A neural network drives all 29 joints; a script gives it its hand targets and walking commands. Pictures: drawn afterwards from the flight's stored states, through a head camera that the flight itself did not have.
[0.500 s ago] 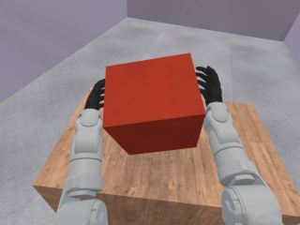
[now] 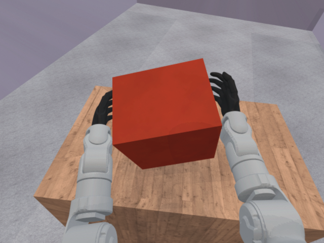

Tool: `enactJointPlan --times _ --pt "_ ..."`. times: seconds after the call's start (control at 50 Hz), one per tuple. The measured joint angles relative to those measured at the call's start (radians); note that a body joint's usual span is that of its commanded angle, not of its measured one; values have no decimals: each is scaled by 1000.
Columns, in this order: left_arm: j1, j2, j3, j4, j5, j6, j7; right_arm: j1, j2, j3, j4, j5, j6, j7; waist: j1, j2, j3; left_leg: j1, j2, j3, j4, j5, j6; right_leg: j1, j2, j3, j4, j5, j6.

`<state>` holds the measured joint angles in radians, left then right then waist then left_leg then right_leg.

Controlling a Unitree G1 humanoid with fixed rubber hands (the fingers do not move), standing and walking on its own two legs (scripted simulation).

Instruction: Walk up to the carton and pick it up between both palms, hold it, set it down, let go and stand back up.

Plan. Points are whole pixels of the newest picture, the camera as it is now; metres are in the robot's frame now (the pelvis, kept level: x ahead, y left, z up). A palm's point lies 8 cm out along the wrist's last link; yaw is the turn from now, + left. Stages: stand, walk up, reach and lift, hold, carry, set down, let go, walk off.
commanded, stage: set down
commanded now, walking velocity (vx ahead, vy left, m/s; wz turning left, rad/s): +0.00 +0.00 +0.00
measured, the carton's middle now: (168, 121) +0.40 +0.02 +0.09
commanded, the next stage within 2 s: none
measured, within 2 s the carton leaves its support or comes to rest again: neither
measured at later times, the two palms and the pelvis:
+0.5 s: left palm (107, 130) +0.36 +0.18 +0.09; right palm (226, 112) +0.41 -0.12 +0.13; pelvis +0.01 +0.00 +0.00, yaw +0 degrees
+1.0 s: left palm (109, 137) +0.37 +0.18 +0.05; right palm (218, 117) +0.43 -0.12 +0.09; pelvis +0.02 +0.00 +0.00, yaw +0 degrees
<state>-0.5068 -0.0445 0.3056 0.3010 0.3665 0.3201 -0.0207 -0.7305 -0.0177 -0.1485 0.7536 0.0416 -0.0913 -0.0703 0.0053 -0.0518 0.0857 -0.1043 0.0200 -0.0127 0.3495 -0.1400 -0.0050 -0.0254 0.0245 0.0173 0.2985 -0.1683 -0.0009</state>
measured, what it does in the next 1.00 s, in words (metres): stands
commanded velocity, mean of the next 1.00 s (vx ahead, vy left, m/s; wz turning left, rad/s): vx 0.00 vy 0.00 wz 0.00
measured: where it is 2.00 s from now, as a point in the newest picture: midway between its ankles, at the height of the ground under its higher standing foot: outside the picture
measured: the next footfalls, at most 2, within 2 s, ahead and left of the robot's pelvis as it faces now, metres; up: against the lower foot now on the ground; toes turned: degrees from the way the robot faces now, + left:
none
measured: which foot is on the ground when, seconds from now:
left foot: down 0.00-1.00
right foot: down 0.00-1.00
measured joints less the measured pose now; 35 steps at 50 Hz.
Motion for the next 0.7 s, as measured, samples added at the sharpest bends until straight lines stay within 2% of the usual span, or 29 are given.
enactJointPlan --times 0.18,0.38,0.7 --pt "17 -13 0 4 0 -26 22 0 -2 -7 17 0 -17 20 0 0 -9 -22 0 0 -1 0 0 -22 0 0 0 -1 -2" --pt "29 -27 0 61 0 -69 50 0 -4 -36 71 -10 -38 48 2 1 -33 -51 0 0 -1 1 0 -51 0 0 0 -1 -4" --pt "29 -38 0 179 0 -170 98 0 -9 -90 167 -60 -106 81 37 7 -81 -126 0 0 -1 1 0 -126 0 0 0 -1 -7"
